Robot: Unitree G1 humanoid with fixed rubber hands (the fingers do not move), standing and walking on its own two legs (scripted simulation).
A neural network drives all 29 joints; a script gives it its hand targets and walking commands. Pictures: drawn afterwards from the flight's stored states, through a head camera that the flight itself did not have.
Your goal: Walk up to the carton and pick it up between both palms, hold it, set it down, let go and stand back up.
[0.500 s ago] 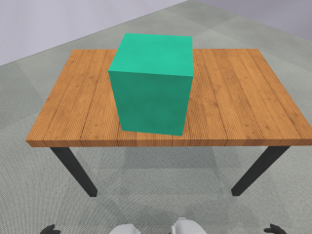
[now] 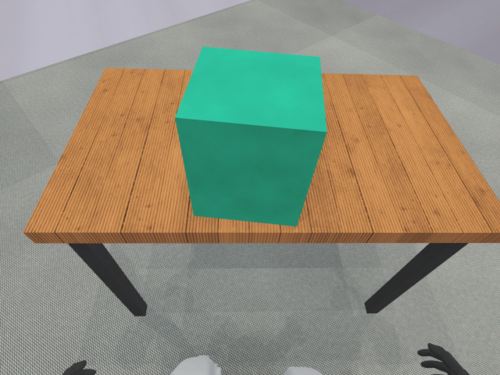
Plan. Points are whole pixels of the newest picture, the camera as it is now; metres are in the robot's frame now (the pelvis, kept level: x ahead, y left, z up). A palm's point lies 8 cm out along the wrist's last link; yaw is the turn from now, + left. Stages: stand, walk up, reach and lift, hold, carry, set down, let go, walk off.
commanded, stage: walk up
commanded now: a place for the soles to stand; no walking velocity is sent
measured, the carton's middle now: (252, 141) +0.50 +0.02 +0.07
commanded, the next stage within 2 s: reach and lift in 1.92 s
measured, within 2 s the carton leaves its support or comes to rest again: neither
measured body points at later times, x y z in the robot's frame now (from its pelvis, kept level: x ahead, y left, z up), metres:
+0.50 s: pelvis +0.04 +0.00 +0.00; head +0.07 +0.01 +0.45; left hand +0.13 +0.31 -0.12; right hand +0.18 -0.32 -0.07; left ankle +0.04 +0.10 -0.70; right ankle +0.09 -0.13 -0.70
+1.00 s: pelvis +0.03 +0.00 +0.00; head +0.05 +0.00 +0.45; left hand +0.11 +0.31 -0.12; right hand +0.19 -0.32 -0.07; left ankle +0.04 +0.10 -0.70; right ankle +0.09 -0.13 -0.70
